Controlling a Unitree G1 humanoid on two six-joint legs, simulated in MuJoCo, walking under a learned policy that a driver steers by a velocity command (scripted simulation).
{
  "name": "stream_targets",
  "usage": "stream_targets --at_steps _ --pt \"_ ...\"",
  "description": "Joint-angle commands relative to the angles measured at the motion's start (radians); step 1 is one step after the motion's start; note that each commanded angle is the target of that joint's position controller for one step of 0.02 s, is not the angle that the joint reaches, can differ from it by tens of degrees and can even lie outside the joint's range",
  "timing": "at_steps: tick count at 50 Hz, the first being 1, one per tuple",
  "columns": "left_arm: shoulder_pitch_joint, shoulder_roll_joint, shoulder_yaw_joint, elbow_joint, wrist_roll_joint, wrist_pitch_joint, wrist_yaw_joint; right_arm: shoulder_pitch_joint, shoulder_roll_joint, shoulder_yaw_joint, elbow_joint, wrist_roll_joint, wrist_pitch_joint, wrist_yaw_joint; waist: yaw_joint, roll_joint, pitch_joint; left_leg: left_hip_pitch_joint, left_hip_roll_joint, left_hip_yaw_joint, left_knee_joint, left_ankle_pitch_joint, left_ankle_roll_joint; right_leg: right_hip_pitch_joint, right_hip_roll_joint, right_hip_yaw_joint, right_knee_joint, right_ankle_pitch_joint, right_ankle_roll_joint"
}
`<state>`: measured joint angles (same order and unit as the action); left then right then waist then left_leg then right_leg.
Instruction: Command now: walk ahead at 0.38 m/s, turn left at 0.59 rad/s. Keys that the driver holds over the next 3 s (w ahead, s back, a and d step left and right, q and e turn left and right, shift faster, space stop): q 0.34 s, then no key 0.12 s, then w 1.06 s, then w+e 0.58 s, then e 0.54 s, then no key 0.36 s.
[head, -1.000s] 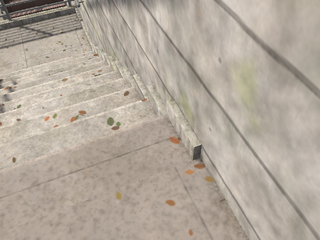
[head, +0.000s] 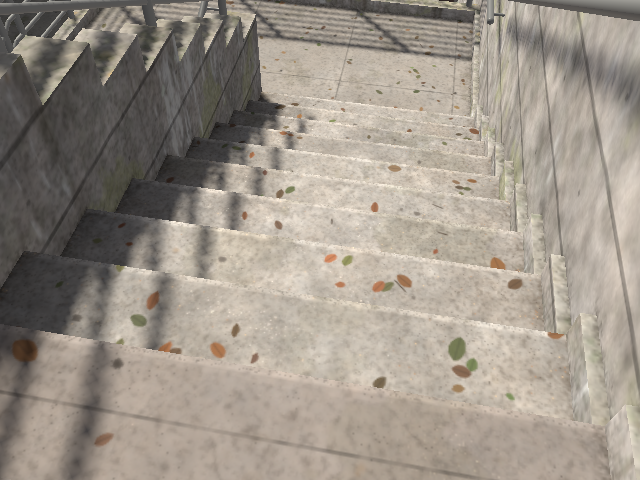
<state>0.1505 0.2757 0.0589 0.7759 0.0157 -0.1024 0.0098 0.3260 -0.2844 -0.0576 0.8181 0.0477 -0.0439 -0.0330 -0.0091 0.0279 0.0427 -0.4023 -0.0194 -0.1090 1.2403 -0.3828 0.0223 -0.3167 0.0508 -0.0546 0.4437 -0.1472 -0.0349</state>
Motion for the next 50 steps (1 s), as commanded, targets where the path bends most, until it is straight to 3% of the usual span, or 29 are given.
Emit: stream_targets --at_steps 1,3,5,9,11,13,14,15,16,17,18,19,20,21,23,25,27,29,36,43,45,47,48,49,50 --pt "0.025 0.082 0.021 -0.016 0.002 -0.008 0.001 0.02 -0.052 -0.019 -0.083 0.012 0.0 -0.006 -0.004 -0.083 0.008 -0.169 0.112 -0.006 -0.036 0.03 -0.013 0.099 -0.3 0.259 -0.251 0.196 -0.173" --pt "0.023 0.099 0.029 0.001 -0.002 -0.012 -0.002 -0.02 -0.02 -0.007 -0.116 -0.006 0.004 -0.004 0.002 -0.087 0.011 -0.216 0.113 0.036 -0.156 0.069 -0.038 0.126 -0.292 0.147 -0.242 0.467 -0.193" --pt "0.015 0.129 0.038 0.005 -0.006 -0.002 0.005 -0.046 -0.013 -0.001 -0.148 -0.013 0.003 0.009 0.002 -0.09 -0.038 -0.194 0.12 0.062 -0.277 0.192 -0.044 0.16 -0.285 0.069 -0.22 0.591 -0.194" --pt "-0.009 0.16 0.04 -0.002 -0.026 0.023 0.015 -0.135 -0.037 -0.003 -0.205 -0.01 0.021 0.043 0.018 -0.101 -0.073 -0.082 0.097 0.115 -0.481 0.382 -0.019 0.182 -0.271 -0.033 -0.184 0.553 -0.156" --pt "-0.004 0.176 0.044 0.0 -0.045 0.033 0.017 -0.156 -0.063 -0.012 -0.235 -0.013 0.035 0.057 0.016 -0.106 -0.072 -0.053 0.088 0.121 -0.543 0.359 0.002 0.209 -0.291 -0.044 -0.136 0.486 -0.133" --pt "-0.014 0.184 0.048 -0.001 -0.058 0.047 0.01 -0.108 -0.081 -0.027 -0.23 -0.027 0.05 0.063 -0.01 -0.098 -0.086 0.03 0.058 0.158 -0.597 0.314 0.036 0.204 -0.3 -0.073 -0.02 0.453 -0.104" --pt "-0.011 0.174 0.046 -0.002 -0.06 0.053 0.009 -0.043 -0.106 -0.043 -0.213 -0.033 0.052 0.059 -0.042 -0.071 -0.116 0.136 0.022 0.176 -0.651 0.328 0.062 0.178 -0.269 -0.097 0.103 0.451 -0.078" --pt "0.029 0.146 0.038 0.006 -0.044 0.056 0.003 0.059 -0.158 -0.071 -0.188 -0.035 0.052 0.043 -0.082 0.007 -0.159 0.287 0.003 0.141 -0.716 0.478 0.107 0.11 -0.201 -0.124 0.312 0.354 -0.024" --pt "0.088 0.075 0.014 -0.022 0.01 0.055 -0.005 0.065 -0.276 -0.091 -0.214 -0.037 0.056 0.022 -0.029 0.295 -0.19 0.477 0.246 -0.215 -0.737 0.993 0.229 -0.161 -0.064 -0.139 0.677 -0.386 0.056" --pt "0.188 0.086 0.001 -0.032 -0.004 0.052 -0.02 0.002 -0.268 -0.069 -0.28 -0.072 0.045 0.033 0.023 0.28 -0.42 0.575 0.421 -0.585 -0.827 0.785 0.402 -0.27 0.007 0.096 0.886 -0.61 0.07" --pt "0.106 0.152 0.018 -0.024 -0.037 0.06 -0.023 -0.05 -0.184 -0.051 -0.297 -0.066 0.036 0.048 -0.021 0.099 -0.372 0.513 0.387 -0.528 -0.889 0.617 0.371 -0.32 -0.033 0.151 0.924 -0.516 0.062" --pt "0.056 0.15 0.018 -0.034 -0.053 0.072 -0.01 -0.085 -0.155 -0.038 -0.282 -0.058 0.025 0.053 -0.005 0.054 -0.26 0.429 0.347 -0.432 -0.884 0.517 0.315 -0.359 -0.065 0.135 0.907 -0.444 0.051" --pt "0.046 0.131 0.016 -0.017 -0.041 0.087 0.011 -0.119 -0.123 -0.028 -0.277 -0.045 0.024 0.049 0.012 -0.02 -0.194 0.338 0.3 -0.348 -0.885 0.468 0.264 -0.34 -0.103 0.141 0.847 -0.377 0.056" --pt "0.049 0.134 0.017 -0.014 -0.033 0.101 0.025 -0.14 -0.111 -0.021 -0.273 -0.048 0.026 0.044 0.031 0.0 -0.167 0.25 0.263 -0.286 -0.896 0.473 0.243 -0.279 -0.118 0.147 0.796 -0.327 0.062" --pt "0.08 0.126 0.02 -0.003 -0.025 0.117 0.03 -0.153 -0.11 -0.018 -0.273 -0.071 0.025 0.042 0.053 0.035 -0.168 0.176 0.222 -0.22 -0.912 0.535 0.245 -0.182 -0.102 0.129 0.779 -0.258 0.08" --pt "0.098 0.109 0.018 0.005 -0.024 0.115 0.028 -0.131 -0.089 -0.012 -0.257 -0.066 0.017 0.035 0.049 0.04 -0.185 0.19 0.196 -0.196 -0.954 0.314 0.247 -0.171 -0.11 0.126 0.688 -0.195 0.09" --pt "0.051 0.101 0.016 -0.01 -0.028 0.108 0.025 -0.093 -0.096 -0.014 -0.233 -0.057 0.014 0.023 0.019 0.071 -0.142 0.229 0.203 -0.258 -1.021 0.013 0.248 -0.239 -0.118 0.128 0.595 -0.156 0.094" --pt "0.019 0.111 0.02 -0.016 -0.03 0.093 0.023 -0.067 -0.106 -0.016 -0.213 -0.06 0.007 0.015 0.005 0.089 -0.095 0.267 0.228 -0.312 -1.065 -0.1 0.243 -0.3 -0.128 0.142 0.527 -0.126 0.093" --pt "0.011 0.089 0.019 0.004 -0.026 0.049 0.004 -0.013 -0.13 -0.032 -0.158 -0.045 -0.011 0.016 -0.021 0.085 -0.037 0.304 0.239 -0.27 -1.12 -0.104 0.22 -0.327 -0.143 0.123 0.366 -0.04 0.081" --pt "0.029 0.079 0.008 0.033 -0.034 0.023 -0.018 -0.007 -0.148 -0.044 -0.129 -0.026 -0.006 0.028 -0.022 0.111 -0.012 0.195 0.232 -0.199 -1.089 -0.1 0.202 -0.138 -0.117 0.068 0.202 -0.055 0.044" --pt "0.08 0.073 0.008 0.053 -0.039 0.013 -0.023 -0.032 -0.133 -0.042 -0.128 -0.015 0.004 0.03 0.016 0.103 -0.013 0.137 0.213 -0.181 -1.044 -0.135 0.184 -0.024 -0.101 0.042 0.131 -0.032 0.015" --pt "0.255 0.076 0.018 0.135 -0.028 0.01 -0.026 -0.044 -0.081 -0.024 -0.133 -0.024 0.011 0.028 0.093 0.077 -0.049 0.01 0.144 -0.123 -0.892 -0.197 0.146 0.198 -0.062 0.002 0.115 -0.051 0.007" --pt "0.363 0.111 0.028 0.174 -0.016 0.015 -0.028 -0.062 -0.01 -0.005 -0.141 -0.033 0.009 0.029 0.137 -0.015 -0.058 -0.078 0.067 -0.031 -0.657 -0.174 0.099 0.295 -0.127 0.113 0.051 -0.146 0.002" --pt "0.427 0.175 0.028 0.177 -0.009 0.016 -0.032 -0.029 0.057 0.014 -0.154 -0.046 -0.002 0.031 0.113 -0.267 -0.07 -0.234 -0.007 0.091 -0.224 -0.214 0.028 0.354 -0.324 0.413 -0.054 -0.183 -0.057" --pt "0.389 0.267 0.045 0.144 0.003 0.011 -0.044 0.047 -0.01 -0.008 -0.173 -0.013 -0.022 0.031 0.059 -0.344 -0.037 -0.439 -0.03 0.036 -0.103 -0.194 0.037 0.34 -0.462 0.78 -0.227 -0.469 -0.203"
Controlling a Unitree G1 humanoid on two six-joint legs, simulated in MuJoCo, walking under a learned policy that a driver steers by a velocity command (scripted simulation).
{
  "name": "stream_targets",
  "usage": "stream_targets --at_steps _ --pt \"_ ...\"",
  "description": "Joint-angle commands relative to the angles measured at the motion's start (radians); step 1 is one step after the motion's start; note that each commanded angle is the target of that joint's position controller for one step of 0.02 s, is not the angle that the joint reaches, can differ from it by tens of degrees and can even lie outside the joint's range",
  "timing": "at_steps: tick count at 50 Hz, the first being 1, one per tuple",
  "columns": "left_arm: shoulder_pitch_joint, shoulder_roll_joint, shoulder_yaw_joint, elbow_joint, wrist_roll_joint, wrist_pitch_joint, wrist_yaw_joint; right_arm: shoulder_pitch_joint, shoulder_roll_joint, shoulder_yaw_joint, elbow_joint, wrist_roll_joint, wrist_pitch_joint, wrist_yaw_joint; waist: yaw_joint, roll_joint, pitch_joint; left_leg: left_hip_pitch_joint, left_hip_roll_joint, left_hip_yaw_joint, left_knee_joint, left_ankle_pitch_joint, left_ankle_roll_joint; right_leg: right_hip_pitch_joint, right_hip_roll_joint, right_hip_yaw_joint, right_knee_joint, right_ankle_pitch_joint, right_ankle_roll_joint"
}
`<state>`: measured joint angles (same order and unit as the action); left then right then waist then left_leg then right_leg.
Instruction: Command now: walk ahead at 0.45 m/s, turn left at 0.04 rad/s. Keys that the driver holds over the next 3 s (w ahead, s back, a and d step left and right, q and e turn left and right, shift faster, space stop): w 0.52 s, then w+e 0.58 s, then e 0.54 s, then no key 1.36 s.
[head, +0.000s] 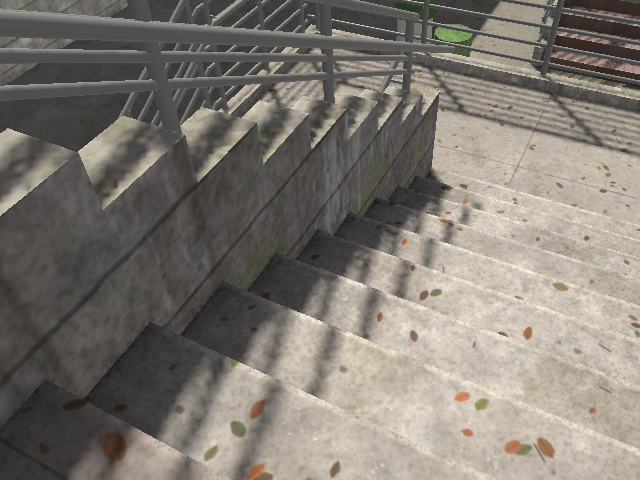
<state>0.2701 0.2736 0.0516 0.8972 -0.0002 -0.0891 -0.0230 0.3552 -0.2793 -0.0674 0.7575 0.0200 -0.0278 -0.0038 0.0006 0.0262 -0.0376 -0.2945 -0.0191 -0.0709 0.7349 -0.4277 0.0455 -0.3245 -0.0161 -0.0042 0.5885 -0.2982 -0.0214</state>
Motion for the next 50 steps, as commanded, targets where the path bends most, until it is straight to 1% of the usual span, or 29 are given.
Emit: stream_targets --at_steps 1,2,3,6,11,13,18,19,20,22,23,24,25,26,27,28,29,31,33,35,36,37,39,44,45,46,47,49,50 --pt "0.207 0.228 0.047 0.0 0.01 -0.01 -0.018 -0.056 -0.098 -0.016 -0.115 0.045 -0.043 -0.008 0.061 -0.239 0.13 -0.643 0.045 -0.029 0.468 -0.066 0.028 0.298 -0.389 0.761 -0.419 -0.564 -0.23" --pt "0.162 0.172 0.029 -0.014 0.009 -0.015 -0.02 -0.12 -0.121 -0.022 -0.125 0.045 -0.044 -0.014 0.068 -0.188 0.175 -0.68 0.079 -0.018 0.455 0.038 0.036 0.278 -0.345 0.666 -0.42 -0.523 -0.203" --pt "0.123 0.14 0.014 -0.022 0.015 -0.012 -0.019 -0.124 -0.11 -0.023 -0.11 0.027 -0.043 -0.021 0.057 -0.158 0.162 -0.63 0.103 -0.008 0.417 0.125 0.031 0.252 -0.292 0.564 -0.42 -0.402 -0.175" --pt "0.162 0.074 -0.01 0.018 0.019 -0.007 -0.002 -0.159 -0.069 -0.022 -0.111 0.013 -0.042 -0.022 0.063 -0.195 0.142 -0.537 0.119 0.022 0.267 0.315 0.008 0.249 -0.198 0.355 -0.437 -0.039 -0.131" --pt "0.232 0.065 -0.021 0.063 0.014 -0.002 0.028 -0.239 -0.013 -0.011 -0.132 0.009 -0.027 -0.013 0.067 -0.13 0.106 -0.492 0.101 0.048 0.079 0.507 0.005 0.307 -0.158 0.17 -0.399 0.48 -0.087" --pt "0.245 0.06 -0.032 0.068 -0.006 -0.006 0.039 -0.311 0.01 0.0 -0.153 -0.011 -0.034 0.015 0.088 -0.105 0.117 -0.385 0.085 0.077 -0.059 0.624 -0.001 0.232 -0.121 0.106 -0.421 0.485 -0.069" --pt "0.319 0.08 -0.028 0.115 -0.006 0.008 0.041 -0.442 0.016 0.009 -0.203 0.014 -0.04 0.038 0.113 -0.112 0.153 -0.276 0.033 0.121 -0.143 0.524 -0.003 0.284 -0.145 0.091 -0.393 0.586 -0.112" --pt "0.321 0.092 -0.023 0.123 0.007 0.01 0.042 -0.396 -0.001 0.003 -0.195 0.008 -0.044 0.048 0.076 -0.143 0.117 -0.307 0.064 0.062 -0.037 0.535 0.019 0.375 -0.217 0.114 -0.325 0.688 -0.137" --pt "0.291 0.099 -0.018 0.116 0.001 0.017 0.044 -0.348 -0.023 -0.003 -0.184 0.002 -0.048 0.057 0.042 -0.125 0.111 -0.346 0.074 0.047 -0.046 0.471 0.045 0.434 -0.23 0.103 -0.269 0.741 -0.151" --pt "0.189 0.114 -0.01 0.067 0.003 0.035 0.054 -0.187 -0.069 -0.022 -0.127 -0.021 -0.055 0.058 -0.069 -0.111 0.028 -0.041 -0.01 0.105 -0.055 0.34 0.094 0.335 -0.215 0.091 -0.073 1.113 -0.151" --pt "0.151 0.111 -0.014 0.051 -0.006 0.035 0.05 -0.003 -0.101 -0.039 -0.063 -0.021 -0.061 0.056 -0.157 -0.083 -0.054 0.239 -0.007 0.101 -0.126 0.43 0.13 0.196 -0.17 0.085 0.154 1.092 -0.131" --pt "0.225 0.055 -0.026 0.04 -0.015 0.022 0.032 0.097 -0.166 -0.058 -0.025 -0.007 -0.055 0.047 -0.148 0.068 -0.173 0.542 0.166 -0.085 -0.191 0.519 0.217 -0.054 -0.065 0.07 0.471 0.665 -0.086" --pt "0.358 -0.039 -0.054 0.061 -0.019 0.004 0.017 0.087 -0.132 -0.042 -0.025 0.018 -0.047 0.054 -0.079 0.267 -0.315 0.693 0.372 -0.431 -0.269 0.425 0.363 -0.284 0.08 0.077 0.8 -0.218 -0.038" --pt "0.261 0.037 -0.029 0.029 -0.053 -0.013 0.014 0.092 -0.063 -0.026 -0.005 0.022 -0.046 0.06 -0.112 0.197 -0.223 0.569 0.379 -0.558 -0.407 0.303 0.367 -0.41 0.073 0.179 0.857 -0.242 -0.056" --pt "0.143 0.099 -0.005 -0.027 -0.074 -0.007 0.028 0.034 -0.039 -0.014 0.001 0.016 -0.052 0.061 -0.085 0.085 -0.066 0.42 0.38 -0.452 -0.426 0.313 0.318 -0.445 0.027 0.175 0.876 -0.197 -0.058" --pt "0.116 0.083 -0.003 -0.042 -0.07 0.011 0.038 -0.053 -0.016 -0.006 -0.002 0.007 -0.062 0.066 -0.033 -0.014 0.023 0.251 0.359 -0.344 -0.461 0.372 0.292 -0.404 -0.01 0.176 0.806 -0.123 -0.052" --pt "0.136 0.074 0.006 -0.039 -0.057 0.037 0.051 -0.117 0.002 0.002 -0.006 -0.003 -0.078 0.069 0.017 -0.032 0.04 0.142 0.332 -0.268 -0.495 0.344 0.257 -0.333 -0.061 0.196 0.702 -0.072 -0.05" --pt "0.182 0.022 0.008 -0.04 -0.034 0.073 0.049 -0.17 0.002 -0.003 0.007 -0.008 -0.086 0.068 0.068 -0.025 0.073 0.008 0.302 -0.175 -0.546 0.317 0.228 -0.242 -0.101 0.182 0.563 -0.055 -0.029" --pt "0.205 0.018 0.015 -0.04 -0.007 0.075 0.038 -0.108 -0.072 -0.03 0.057 -0.038 -0.09 0.06 0.07 -0.044 0.039 0.006 0.317 -0.123 -0.502 0.404 0.252 -0.238 -0.087 0.156 0.609 0.106 -0.013" --pt "0.084 0.072 0.042 -0.081 -0.034 0.073 0.032 -0.097 -0.045 -0.022 0.065 -0.024 -0.11 0.025 0.044 0.028 0.082 0.07 0.27 -0.025 -0.468 0.287 0.156 -0.367 -0.096 0.221 0.423 0.285 -0.04" --pt "0.016 0.068 0.043 -0.117 -0.024 0.069 0.027 -0.114 -0.054 -0.023 0.063 -0.01 -0.111 -0.004 0.044 0.046 0.125 -0.061 0.197 0.091 -0.439 0.238 0.109 -0.285 -0.061 0.181 0.22 0.478 -0.035" --pt "-0.004 0.038 0.04 -0.115 0.0 0.065 0.016 -0.067 -0.048 -0.02 0.084 -0.015 -0.106 -0.022 0.019 0.036 0.096 -0.082 0.169 0.147 -0.376 0.222 0.089 -0.194 -0.02 0.11 0.138 0.682 -0.033" --pt "-0.016 -0.001 0.035 -0.121 -0.002 0.066 -0.026 -0.018 -0.042 -0.009 0.106 -0.026 -0.1 -0.045 0.004 0.037 0.064 -0.164 0.175 0.193 -0.258 0.148 0.068 -0.064 0.019 0.067 0.078 0.885 -0.034" --pt "-0.208 -0.007 0.02 -0.209 -0.025 0.116 -0.061 0.081 -0.036 -0.009 0.121 0.003 -0.067 -0.043 -0.115 0.043 0.138 -0.005 0.296 0.115 0.044 0.019 0.052 -0.264 -0.029 0.108 -0.042 0.797 -0.043" --pt "-0.201 -0.005 0.019 -0.208 -0.031 0.119 -0.064 0.085 -0.043 -0.011 0.118 0.0 -0.058 -0.047 -0.121 0.033 0.153 -0.007 0.311 0.104 0.095 0.02 0.041 -0.262 -0.047 0.103 -0.09 0.79 -0.046" --pt "-0.115 0.003 0.029 -0.168 -0.019 0.127 -0.059 0.083 -0.074 -0.022 0.126 -0.019 -0.054 -0.038 -0.075 0.038 0.098 -0.067 0.329 0.084 0.198 0.06 0.043 -0.134 -0.015 0.032 0.055 0.781 -0.048" --pt "-0.062 0.02 0.034 -0.142 -0.032 0.122 -0.045 0.068 -0.045 -0.012 0.113 -0.006 -0.047 -0.037 -0.077 0.033 0.129 -0.034 0.321 0.112 0.272 0.114 0.006 -0.16 -0.058 0.054 -0.12 0.712 -0.053" --pt "0.2 0.061 0.071 -0.055 0.005 0.097 -0.021 0.061 -0.064 -0.013 0.143 0.002 -0.036 -0.032 0.076 -0.011 0.044 -0.085 0.25 0.207 0.641 0.389 -0.019 0.22 0.025 -0.069 -0.266 0.696 -0.106" --pt "0.309 0.171 0.095 -0.01 0.021 0.081 -0.021 0.122 -0.065 -0.019 0.137 -0.02 -0.051 -0.027 0.119 -0.291 -0.038 -0.41 0.1 0.271 1.186 -0.164 -0.073 0.593 -0.049 0.023 -0.099 1.063 -0.194"
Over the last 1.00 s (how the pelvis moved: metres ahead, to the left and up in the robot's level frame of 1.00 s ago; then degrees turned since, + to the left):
0.31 0.01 0.00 17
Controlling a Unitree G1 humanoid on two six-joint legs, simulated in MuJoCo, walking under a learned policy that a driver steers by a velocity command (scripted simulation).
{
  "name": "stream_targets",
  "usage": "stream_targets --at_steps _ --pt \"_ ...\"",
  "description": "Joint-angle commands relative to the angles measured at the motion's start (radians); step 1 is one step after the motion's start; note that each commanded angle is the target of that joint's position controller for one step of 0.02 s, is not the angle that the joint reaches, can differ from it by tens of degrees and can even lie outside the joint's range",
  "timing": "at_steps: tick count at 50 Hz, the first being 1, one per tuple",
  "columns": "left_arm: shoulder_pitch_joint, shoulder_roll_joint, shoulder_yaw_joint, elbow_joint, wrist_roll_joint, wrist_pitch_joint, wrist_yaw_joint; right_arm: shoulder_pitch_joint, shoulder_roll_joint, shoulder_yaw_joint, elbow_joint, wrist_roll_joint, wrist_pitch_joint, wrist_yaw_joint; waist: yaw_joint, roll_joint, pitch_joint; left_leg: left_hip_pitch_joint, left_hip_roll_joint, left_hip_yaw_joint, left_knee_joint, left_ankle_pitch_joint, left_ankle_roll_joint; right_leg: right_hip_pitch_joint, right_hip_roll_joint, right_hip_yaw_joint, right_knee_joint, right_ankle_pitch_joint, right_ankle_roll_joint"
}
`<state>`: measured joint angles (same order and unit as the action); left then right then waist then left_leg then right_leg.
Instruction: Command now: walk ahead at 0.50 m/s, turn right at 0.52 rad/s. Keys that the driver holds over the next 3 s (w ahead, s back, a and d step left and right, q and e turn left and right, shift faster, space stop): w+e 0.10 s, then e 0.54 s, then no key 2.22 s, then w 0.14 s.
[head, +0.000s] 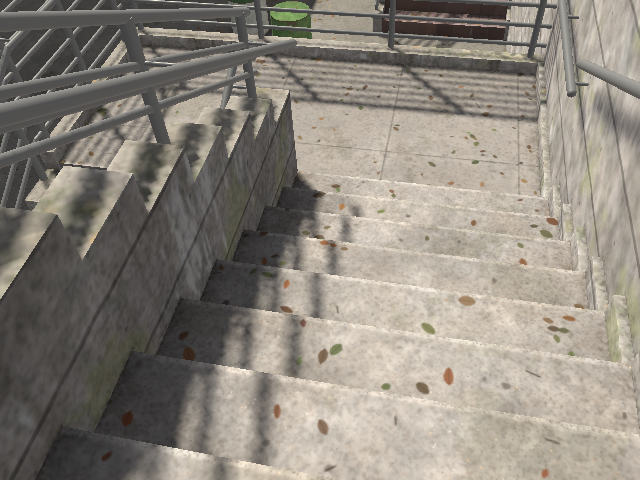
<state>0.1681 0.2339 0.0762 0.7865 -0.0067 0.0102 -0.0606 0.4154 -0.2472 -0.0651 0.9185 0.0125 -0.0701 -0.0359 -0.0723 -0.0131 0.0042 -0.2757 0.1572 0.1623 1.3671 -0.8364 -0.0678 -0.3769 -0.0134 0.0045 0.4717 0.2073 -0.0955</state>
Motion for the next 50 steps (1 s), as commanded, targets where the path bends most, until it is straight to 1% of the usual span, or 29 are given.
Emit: stream_targets --at_steps 1,2,3,4,5,6,8,9,11,12,13,15,17,19,21,24,26,27,28,29,30,31,32,33,34,37,40,49,50 --pt "0.439 0.287 0.063 0.09 0.007 -0.038 0.007 0.163 -0.086 -0.002 -0.073 -0.013 -0.046 0.024 0.147 -0.412 -0.249 -0.736 -0.102 -0.151 0.807 -0.01 0.016 0.909 -0.193 0.276 0.288 0.709 -0.263" --pt "0.431 0.251 0.058 0.049 -0.032 -0.028 0.002 0.103 -0.14 -0.006 -0.099 0.008 -0.062 0.03 0.186 -0.285 -0.383 -0.752 -0.086 -0.239 0.808 0.025 0.025 0.899 -0.262 0.396 0.214 0.516 -0.33" --pt "0.39 0.207 0.041 0.046 -0.04 -0.017 0.008 0.005 -0.144 -0.013 -0.131 0.009 -0.058 0.018 0.17 -0.122 -0.311 -0.806 -0.077 -0.226 0.809 0.071 0.027 0.781 -0.267 0.438 0.121 0.448 -0.311" --pt "0.351 0.281 0.061 0.073 -0.017 -0.023 0.022 -0.059 -0.093 0.005 -0.19 0.057 -0.056 0.001 0.114 -0.078 -0.282 -0.926 -0.058 -0.261 0.62 0.273 0.044 0.681 -0.366 0.755 -0.031 -0.292 -0.355" --pt "0.228 0.21 0.039 0.014 -0.008 -0.035 0.024 -0.159 -0.119 -0.003 -0.206 0.056 -0.038 -0.024 0.087 0.031 -0.136 -0.931 -0.031 -0.286 0.546 0.329 0.046 0.5 -0.373 0.843 -0.066 -0.406 -0.335" --pt "0.139 0.107 -0.003 -0.016 0.014 -0.055 0.028 -0.151 -0.148 -0.016 -0.183 0.046 -0.021 -0.03 0.044 0.056 -0.035 -0.86 -0.017 -0.339 0.334 0.52 0.071 0.297 -0.326 0.727 -0.032 -0.295 -0.262" --pt "0.05 0.111 -0.006 -0.06 -0.005 -0.077 0.046 -0.092 -0.114 -0.021 -0.159 -0.026 0.002 -0.041 -0.017 0.017 0.043 -0.662 -0.029 -0.311 0.021 0.635 0.024 0.004 -0.167 0.472 0.003 -0.004 -0.19" --pt "0.061 0.135 0.001 -0.055 -0.002 -0.072 0.069 -0.148 -0.109 -0.023 -0.196 -0.055 0.004 -0.043 0.005 -0.02 0.029 -0.569 -0.046 -0.283 -0.152 0.687 0.007 -0.045 -0.113 0.414 -0.006 0.117 -0.178" --pt "0.086 0.136 0.006 -0.05 0.015 -0.048 0.103 -0.159 -0.042 -0.003 -0.22 -0.062 0.007 -0.032 0.004 -0.06 -0.083 -0.402 -0.088 -0.253 -0.281 0.796 -0.007 -0.053 -0.08 0.334 0.061 0.415 -0.17" --pt "0.072 0.166 0.011 -0.064 0.031 -0.043 0.108 -0.07 -0.07 -0.011 -0.185 -0.054 -0.001 -0.015 -0.017 -0.065 -0.157 -0.316 -0.115 -0.242 -0.174 0.936 -0.002 -0.039 -0.079 0.329 0.117 0.495 -0.172" --pt "0.067 0.149 0.009 -0.075 0.016 -0.036 0.111 -0.062 -0.084 -0.015 -0.188 -0.052 0.0 -0.008 -0.016 -0.045 -0.163 -0.345 -0.124 -0.248 -0.175 0.917 0.003 0.0 -0.078 0.337 0.143 0.509 -0.167" --pt "0.268 0.083 0.001 -0.021 -0.031 -0.041 0.134 -0.251 -0.113 -0.026 -0.267 -0.037 -0.006 0.01 0.086 -0.036 -0.073 -0.717 -0.116 -0.352 -0.324 0.975 0.035 0.273 -0.076 0.46 0.223 0.103 -0.163" --pt "0.339 0.092 0.009 -0.026 -0.033 -0.031 0.151 -0.37 -0.091 -0.011 -0.306 -0.035 -0.022 0.035 0.126 -0.049 -0.042 -0.853 -0.115 -0.385 -0.418 0.946 0.05 0.378 -0.089 0.555 0.261 -0.024 -0.159" --pt "0.251 0.089 0.002 -0.064 -0.019 -0.018 0.182 -0.422 -0.065 0.004 -0.335 -0.065 -0.045 0.057 0.099 0.011 0.006 -0.405 -0.176 -0.311 -0.73 1.386 0.042 -0.052 0.051 0.41 0.284 -0.39 -0.113" --pt "0.189 0.093 -0.003 -0.08 -0.009 0.011 0.177 -0.361 -0.035 0.003 -0.35 -0.042 -0.025 0.064 0.084 -0.066 -0.018 -0.089 -0.21 -0.28 -0.785 1.425 0.031 -0.242 0.102 0.377 0.294 -0.547 -0.1" --pt "0.224 0.039 -0.019 -0.1 -0.025 0.027 0.178 -0.233 -0.065 -0.011 -0.329 -0.004 -0.006 0.056 0.09 -0.079 0.021 -0.086 -0.088 -0.395 -1.116 1.439 0.038 -0.013 0.116 0.431 0.508 -0.58 -0.069" --pt "0.253 0.03 -0.028 -0.086 -0.013 0.031 0.159 -0.1 -0.064 -0.033 -0.272 -0.016 0.004 0.06 0.066 -0.037 0.004 0.172 -0.063 -0.299 -1.202 1.465 0.026 -0.101 0.155 0.385 0.709 -0.58 -0.021" --pt "0.289 0.005 -0.035 -0.08 -0.006 0.026 0.13 -0.006 -0.084 -0.039 -0.239 -0.033 0.014 0.062 0.041 0.086 -0.041 0.392 -0.001 -0.322 -1.091 1.63 0.047 -0.277 0.221 0.326 0.921 -0.862 0.016" --pt "0.327 -0.039 -0.044 -0.073 -0.009 0.014 0.1 0.137 -0.118 -0.04 -0.208 -0.043 0.012 0.066 -0.002 0.251 -0.187 0.738 0.11 -0.353 -0.774 1.981 0.102 -0.55 0.291 0.264 1.333 -1.228 0.076" --pt "0.392 -0.01 -0.041 -0.099 -0.049 0.011 0.085 0.138 -0.181 -0.043 -0.187 -0.023 0.02 0.07 0.031 0.348 -0.284 0.838 0.238 -0.525 -0.704 1.898 0.204 -0.708 0.27 0.274 1.642 -1.28 0.136" --pt "0.373 0.029 -0.03 -0.108 -0.046 0.008 0.086 0.133 -0.201 -0.042 -0.187 -0.016 0.026 0.072 0.028 0.315 -0.284 0.766 0.287 -0.573 -0.735 1.748 0.268 -0.785 0.234 0.263 1.815 -1.216 0.174" --pt "0.276 0.07 -0.022 -0.17 -0.044 0.009 0.093 0.059 -0.238 -0.042 -0.198 -0.024 0.032 0.061 0.062 0.203 -0.279 0.613 0.323 -0.638 -0.832 1.386 0.34 -0.78 0.169 0.193 1.901 -1.059 0.193" --pt "0.142 0.083 -0.022 -0.234 -0.055 0.025 0.113 -0.046 -0.252 -0.044 -0.213 -0.048 0.045 0.036 0.086 0.191 -0.214 0.385 0.353 -0.722 -1.0 0.955 0.393 -0.767 0.103 0.12 1.916 -0.881 0.186" --pt "0.092 0.098 -0.019 -0.233 -0.044 0.059 0.136 -0.132 -0.163 -0.005 -0.241 -0.074 0.068 0.014 0.086 0.091 -0.118 0.157 0.285 -0.637 -1.102 0.724 0.364 -0.686 0.111 0.104 1.945 -0.783 0.195" --pt "0.083 0.08 -0.024 -0.244 -0.031 0.088 0.145 -0.208 -0.156 0.02 -0.261 -0.077 0.088 0.002 0.108 0.106 -0.054 -0.025 0.2 -0.548 -1.137 0.646 0.305 -0.591 0.125 0.063 1.976 -0.723 0.201" --pt "0.061 -0.013 -0.059 -0.29 -0.021 0.104 0.152 -0.192 -0.124 0.079 -0.28 -0.048 0.126 -0.019 0.093 0.115 0.014 -0.15 0.051 -0.365 -1.09 0.672 0.244 -0.583 0.167 0.023 2.033 -0.668 0.22" --pt "0.027 -0.053 -0.085 -0.34 -0.021 0.085 0.142 -0.058 -0.101 0.103 -0.259 -0.035 0.129 -0.028 0.062 0.074 -0.032 -0.007 0.057 -0.391 -1.061 0.696 0.284 -0.658 0.167 0.061 2.022 -0.693 0.225" --pt "-0.097 -0.071 -0.118 -0.387 -0.011 0.052 0.112 -0.03 -0.177 0.063 -0.277 -0.023 0.12 -0.047 0.042 0.109 -0.097 0.13 0.106 -0.43 -1.172 0.735 0.322 -0.469 0.038 0.051 1.619 -0.85 0.206" --pt "-0.09 -0.075 -0.13 -0.409 0.003 0.049 0.096 -0.036 -0.188 0.049 -0.265 0.008 0.127 -0.046 0.058 0.16 -0.091 0.136 0.087 -0.425 -1.184 0.611 0.283 -0.436 -0.001 0.065 1.386 -1.003 0.165"
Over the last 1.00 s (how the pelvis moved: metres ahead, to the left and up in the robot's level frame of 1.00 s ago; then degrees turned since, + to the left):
0.49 -0.08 -0.13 -12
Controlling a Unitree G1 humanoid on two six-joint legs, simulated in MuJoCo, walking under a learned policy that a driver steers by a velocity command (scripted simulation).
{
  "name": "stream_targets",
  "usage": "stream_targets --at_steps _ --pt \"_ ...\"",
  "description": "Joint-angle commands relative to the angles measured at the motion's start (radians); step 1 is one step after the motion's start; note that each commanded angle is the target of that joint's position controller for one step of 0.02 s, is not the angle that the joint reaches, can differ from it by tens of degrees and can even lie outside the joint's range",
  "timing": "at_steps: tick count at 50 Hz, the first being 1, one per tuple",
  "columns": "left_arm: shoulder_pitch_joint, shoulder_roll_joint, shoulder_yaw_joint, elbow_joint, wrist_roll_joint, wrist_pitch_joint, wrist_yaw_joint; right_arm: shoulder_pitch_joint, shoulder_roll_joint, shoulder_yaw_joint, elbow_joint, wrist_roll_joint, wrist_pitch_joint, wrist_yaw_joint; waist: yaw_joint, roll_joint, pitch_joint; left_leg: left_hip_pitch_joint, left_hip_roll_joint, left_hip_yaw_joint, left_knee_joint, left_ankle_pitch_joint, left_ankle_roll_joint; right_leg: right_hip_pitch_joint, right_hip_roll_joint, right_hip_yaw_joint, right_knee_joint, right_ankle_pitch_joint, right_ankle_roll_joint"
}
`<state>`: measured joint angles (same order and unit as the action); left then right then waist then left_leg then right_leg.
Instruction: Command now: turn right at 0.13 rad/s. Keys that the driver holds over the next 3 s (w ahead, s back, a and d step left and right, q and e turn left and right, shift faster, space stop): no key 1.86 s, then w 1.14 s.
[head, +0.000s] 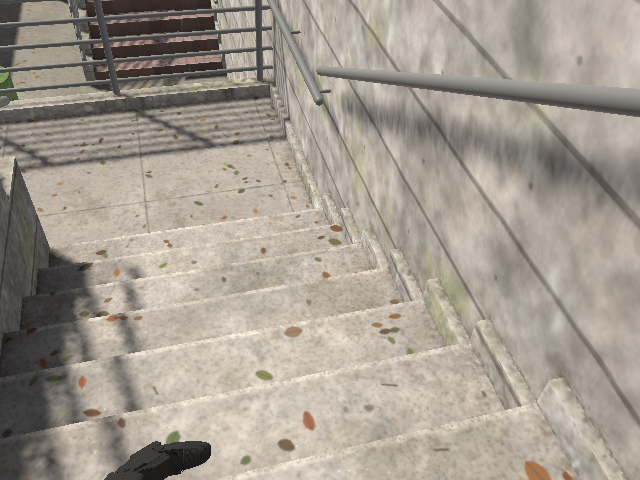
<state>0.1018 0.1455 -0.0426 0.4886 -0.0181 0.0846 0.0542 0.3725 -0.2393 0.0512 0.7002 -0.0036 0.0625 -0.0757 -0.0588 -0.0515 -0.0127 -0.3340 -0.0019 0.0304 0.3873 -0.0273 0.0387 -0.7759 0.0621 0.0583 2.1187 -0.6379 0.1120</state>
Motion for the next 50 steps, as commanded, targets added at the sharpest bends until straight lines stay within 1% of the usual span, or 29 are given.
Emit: stream_targets --at_steps 1,2,3,4,5,6,7,8,10,11,12,13,14,17,20,21,24,26,27,28,29,30,31,32,33,36,39,45,50 --pt "0.0 0.009 -0.023 -0.099 0.007 -0.024 -0.031 -0.003 -0.212 -0.088 -0.044 0.052 0.025 -0.001 0.057 0.243 -0.052 0.104 0.196 -0.206 -0.27 -0.359 0.148 0.14 -0.038 -0.096 -0.639 -0.411 -0.102" --pt "0.077 0.025 -0.018 -0.051 0.011 -0.032 -0.037 0.047 -0.273 -0.123 -0.041 0.053 0.027 0.018 0.048 0.314 -0.032 -0.07 0.217 -0.196 -0.379 -0.309 0.163 0.361 -0.003 -0.18 -0.589 -0.333 -0.137" --pt "0.175 0.048 -0.008 -0.004 0.017 -0.034 -0.041 0.079 -0.286 -0.141 -0.022 0.078 0.018 0.038 0.078 0.373 -0.004 -0.115 0.227 -0.206 -0.402 -0.339 0.163 0.449 0.018 -0.17 -0.684 -0.368 -0.194" --pt "0.243 0.103 0.009 0.042 0.027 -0.033 -0.047 0.118 -0.264 -0.151 -0.013 0.091 0.003 0.049 0.085 0.261 0.099 -0.1 0.213 -0.209 -0.352 -0.369 0.139 0.379 0.044 -0.11 -0.904 -0.317 -0.269" --pt "0.325 0.214 0.044 0.098 0.036 -0.034 -0.037 0.105 -0.186 -0.145 -0.058 0.061 -0.02 0.064 0.096 -0.089 0.192 -0.296 0.105 -0.075 -0.156 -0.519 0.073 0.332 -0.053 0.204 -1.139 -0.253 -0.401" --pt "0.43 0.257 0.062 0.12 0.067 -0.07 -0.032 -0.1 -0.146 -0.145 -0.144 0.044 -0.07 0.095 0.203 -0.36 0.217 -0.622 0.022 -0.18 0.127 -0.641 0.066 0.4 -0.259 0.759 -1.488 -0.186 -0.559" --pt "0.407 0.261 0.082 0.119 0.112 -0.12 -0.021 -0.352 -0.177 -0.17 -0.203 0.065 -0.122 0.12 0.258 -0.292 0.266 -0.853 -0.023 -0.55 0.203 -0.63 0.087 0.421 -0.296 0.972 -1.553 0.076 -0.623" --pt "0.313 0.243 0.093 0.137 0.114 -0.138 -0.017 -0.33 -0.156 -0.172 -0.171 0.071 -0.136 0.122 0.178 -0.189 0.165 -0.879 -0.099 -0.627 0.257 -0.495 0.09 0.512 -0.304 0.848 -1.478 0.387 -0.57" --pt "0.234 0.197 0.095 0.16 0.061 -0.111 -0.035 -0.113 -0.155 -0.179 -0.036 0.015 -0.086 0.088 0.055 -0.118 -0.032 -0.641 -0.145 -0.501 0.532 -0.327 0.013 0.464 -0.263 0.599 -1.297 0.616 -0.437" --pt "0.173 0.153 0.079 0.162 0.043 -0.09 -0.051 -0.032 -0.133 -0.174 0.008 0.008 -0.045 0.076 -0.011 -0.062 -0.056 -0.458 -0.172 -0.395 0.73 -0.23 -0.024 0.277 -0.233 0.462 -1.263 0.619 -0.38" --pt "0.109 0.116 0.06 0.146 0.041 -0.073 -0.065 0.011 -0.1 -0.162 0.038 0.022 -0.007 0.068 -0.046 -0.02 -0.052 -0.329 -0.194 -0.323 0.935 -0.18 -0.045 0.094 -0.225 0.383 -1.296 0.509 -0.356" --pt "0.054 0.101 0.042 0.126 0.04 -0.063 -0.072 0.016 -0.08 -0.15 0.038 0.031 0.02 0.059 -0.064 0.009 -0.027 -0.287 -0.198 -0.285 1.08 -0.153 -0.058 -0.001 -0.223 0.35 -1.361 0.395 -0.341" --pt "0.029 0.107 0.034 0.119 0.029 -0.058 -0.068 0.01 -0.064 -0.137 0.021 0.024 0.035 0.047 -0.075 0.016 0.003 -0.296 -0.195 -0.263 1.153 -0.129 -0.067 -0.024 -0.217 0.333 -1.402 0.341 -0.329" --pt "0.124 0.14 0.04 0.141 0.016 -0.07 -0.027 -0.077 -0.077 -0.119 -0.046 -0.003 0.036 0.031 -0.004 0.007 0.024 -0.424 -0.178 -0.294 1.151 -0.031 -0.098 0.2 -0.194 0.282 -1.374 0.447 -0.328" --pt "0.301 0.146 0.058 0.19 0.022 -0.104 -0.01 -0.142 -0.111 -0.134 -0.05 0.022 0.006 0.031 0.093 -0.096 -0.051 -0.537 -0.126 -0.362 1.065 -0.144 -0.132 0.544 -0.225 0.298 -1.341 0.637 -0.33" --pt "0.268 0.135 0.05 0.182 0.023 -0.096 -0.014 -0.162 -0.076 -0.124 -0.067 0.013 0.005 0.034 0.067 -0.104 -0.039 -0.458 -0.126 -0.301 1.024 -0.238 -0.139 0.506 -0.227 0.275 -1.372 0.849 -0.352" --pt "0.174 0.147 0.048 0.163 0.026 -0.092 -0.019 -0.111 -0.045 -0.108 -0.067 0.025 0.001 0.05 0.028 -0.14 -0.084 -0.236 -0.063 -0.236 0.91 -0.414 -0.148 0.465 -0.274 0.28 -1.417 1.093 -0.365" --pt "0.117 0.162 0.059 0.157 0.006 -0.087 -0.024 -0.065 -0.031 -0.1 -0.043 0.032 0.005 0.063 0.014 -0.134 -0.087 -0.107 -0.021 -0.169 0.65 -0.382 -0.142 0.45 -0.24 0.207 -1.398 1.054 -0.323" --pt "0.153 0.149 0.059 0.181 -0.022 -0.07 -0.021 -0.101 0.032 -0.08 -0.061 0.039 0.009 0.07 0.024 -0.143 -0.052 -0.036 -0.057 -0.067 0.342 -0.508 -0.137 0.465 -0.176 0.127 -1.454 0.97 -0.282" --pt "0.179 0.15 0.061 0.204 -0.022 -0.063 -0.016 -0.042 0.046 -0.078 -0.029 0.042 0.004 0.078 0.01 -0.123 -0.054 0.133 -0.065 -0.042 0.171 -0.26 -0.125 0.427 -0.147 0.094 -1.434 0.927 -0.257" --pt "0.234 0.146 0.069 0.195 -0.01 -0.068 -0.019 -0.033 -0.035 -0.097 0.002 0.042 -0.006 0.077 0.083 0.038 -0.057 0.155 -0.042 -0.158 0.197 0.142 -0.084 0.47 -0.084 0.043 -1.397 0.881 -0.191" --pt "0.265 0.17 0.081 0.208 -0.001 -0.083 -0.024 -0.066 -0.067 -0.103 -0.002 0.042 -0.008 0.072 0.116 0.136 -0.083 0.202 0.02 -0.259 0.227 0.472 -0.022 0.446 -0.079 0.062 -1.397 0.738 -0.138" --pt "0.205 0.169 0.08 0.213 -0.024 -0.097 -0.027 -0.093 -0.021 -0.087 -0.012 0.017 -0.01 0.072 0.1 0.137 -0.061 0.145 0.073 -0.316 0.203 0.605 0.034 0.457 -0.091 0.069 -1.429 0.606 -0.124" --pt "0.167 0.126 0.065 0.193 -0.027 -0.095 -0.028 -0.136 -0.041 -0.09 -0.007 0.003 -0.021 0.071 0.128 0.228 -0.05 -0.001 0.103 -0.373 0.156 0.422 0.075 0.557 -0.118 0.064 -1.499 0.522 -0.11" --pt "0.124 0.157 0.073 0.214 -0.018 -0.082 -0.029 -0.139 -0.009 -0.087 -0.016 0.014 -0.028 0.076 0.066 0.141 -0.011 0.026 0.075 -0.331 0.129 0.375 0.046 0.571 -0.105 0.054 -1.491 0.58 -0.101" --pt "0.108 0.126 0.07 0.222 0.002 -0.064 -0.04 -0.091 -0.03 -0.093 0.013 0.017 -0.023 0.068 0.067 0.077 -0.053 0.122 0.05 -0.282 0.097 0.231 -0.002 0.608 -0.091 0.032 -1.562 0.655 -0.107" --pt "0.122 0.122 0.073 0.254 -0.001 -0.064 -0.041 -0.086 -0.011 -0.085 0.031 0.013 -0.015 0.065 0.072 0.163 -0.016 0.074 0.074 -0.308 -0.015 0.054 0.011 0.645 -0.091 0.023 -1.639 0.53 -0.083" --pt "0.167 0.158 0.094 0.328 0.01 -0.067 -0.029 -0.073 -0.032 -0.095 0.085 0.013 -0.019 0.055 0.068 0.122 0.065 0.064 0.047 -0.272 -0.125 -0.188 -0.002 0.658 -0.097 0.001 -1.746 0.525 -0.066" --pt "0.208 0.159 0.102 0.38 0.013 -0.079 -0.026 -0.055 -0.026 -0.095 0.127 0.009 -0.016 0.043 0.063 0.101 0.063 0.097 0.029 -0.241 -0.133 -0.213 -0.012 0.646 -0.095 -0.013 -1.785 0.525 -0.066"
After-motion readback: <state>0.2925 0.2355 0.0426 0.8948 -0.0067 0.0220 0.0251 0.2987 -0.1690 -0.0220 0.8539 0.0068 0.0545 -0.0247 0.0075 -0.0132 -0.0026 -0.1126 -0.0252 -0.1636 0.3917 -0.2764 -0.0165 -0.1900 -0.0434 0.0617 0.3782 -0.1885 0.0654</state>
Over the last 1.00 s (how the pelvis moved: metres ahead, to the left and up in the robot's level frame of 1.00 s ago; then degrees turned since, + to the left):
0.22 0.05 -0.20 -27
